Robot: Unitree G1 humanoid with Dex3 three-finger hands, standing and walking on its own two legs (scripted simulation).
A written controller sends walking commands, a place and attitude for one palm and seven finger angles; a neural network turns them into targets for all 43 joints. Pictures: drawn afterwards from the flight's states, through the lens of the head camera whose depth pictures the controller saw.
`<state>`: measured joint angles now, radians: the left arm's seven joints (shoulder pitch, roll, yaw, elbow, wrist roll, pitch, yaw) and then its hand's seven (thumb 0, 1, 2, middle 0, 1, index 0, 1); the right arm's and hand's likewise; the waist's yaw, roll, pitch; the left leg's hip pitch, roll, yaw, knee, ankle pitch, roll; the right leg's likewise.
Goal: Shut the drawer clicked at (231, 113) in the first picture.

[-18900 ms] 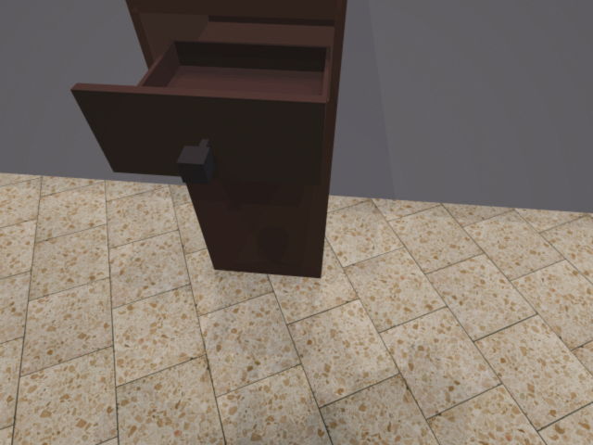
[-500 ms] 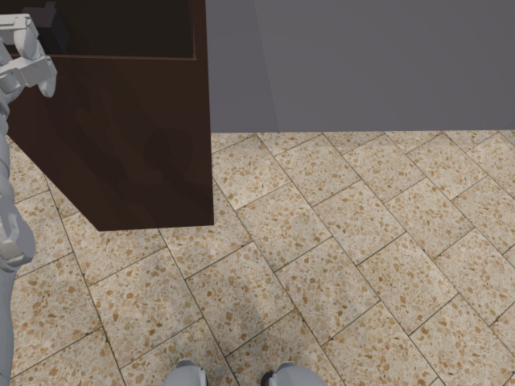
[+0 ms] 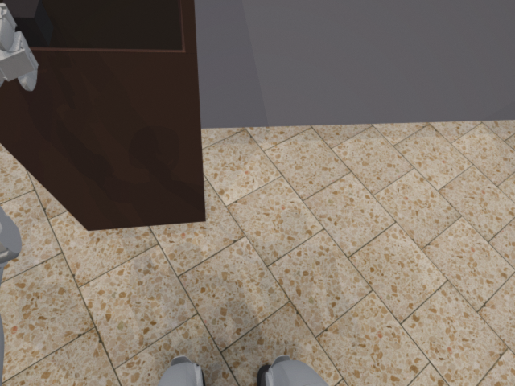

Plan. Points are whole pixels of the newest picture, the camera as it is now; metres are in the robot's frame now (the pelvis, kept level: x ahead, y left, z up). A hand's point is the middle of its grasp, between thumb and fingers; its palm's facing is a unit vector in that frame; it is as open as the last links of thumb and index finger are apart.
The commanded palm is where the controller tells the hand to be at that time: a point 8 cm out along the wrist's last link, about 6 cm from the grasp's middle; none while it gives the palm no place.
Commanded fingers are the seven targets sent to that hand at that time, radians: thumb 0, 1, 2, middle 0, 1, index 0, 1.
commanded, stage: pull the fist back off the drawer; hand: left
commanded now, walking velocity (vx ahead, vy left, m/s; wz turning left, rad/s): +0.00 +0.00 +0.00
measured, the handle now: (30, 13) +0.63 +0.25 +0.15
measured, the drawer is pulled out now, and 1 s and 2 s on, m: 0.00 0.00 0.00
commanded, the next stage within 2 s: draw the hand back to the body in 0.34 s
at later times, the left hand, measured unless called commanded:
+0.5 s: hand (36, 64) +0.53 +0.23 +0.15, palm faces +0.04 -1.00 +0.00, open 3.3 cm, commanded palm +0.48 +0.27 +0.15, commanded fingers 0.00 0.90 0.90 -1.40 -1.60 -1.40 -1.60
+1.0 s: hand out of the picture +0.36 +0.23 +0.18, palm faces +0.11 -0.99 -0.11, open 3.3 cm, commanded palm +0.33 +0.27 +0.18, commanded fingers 0.00 0.90 0.90 -1.40 -1.60 -1.40 -1.60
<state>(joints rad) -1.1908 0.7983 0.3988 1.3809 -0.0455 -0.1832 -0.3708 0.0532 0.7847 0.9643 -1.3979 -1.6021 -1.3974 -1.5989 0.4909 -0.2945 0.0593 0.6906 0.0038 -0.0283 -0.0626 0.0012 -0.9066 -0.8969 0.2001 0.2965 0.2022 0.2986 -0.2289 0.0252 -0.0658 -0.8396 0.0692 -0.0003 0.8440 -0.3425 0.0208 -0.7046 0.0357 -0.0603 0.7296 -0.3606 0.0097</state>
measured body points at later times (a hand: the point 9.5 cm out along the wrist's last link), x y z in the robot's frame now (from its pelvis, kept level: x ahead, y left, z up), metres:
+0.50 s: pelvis +0.03 +0.00 +0.01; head +0.11 +0.02 +0.45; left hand +0.52 +0.28 +0.15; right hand +0.02 -0.27 -0.10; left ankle +0.03 +0.10 -0.70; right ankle -0.01 -0.13 -0.70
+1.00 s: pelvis +0.02 -0.02 +0.03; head +0.02 -0.04 +0.48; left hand +0.35 +0.28 +0.18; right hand +0.19 -0.27 -0.06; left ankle +0.03 +0.10 -0.70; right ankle -0.01 -0.13 -0.70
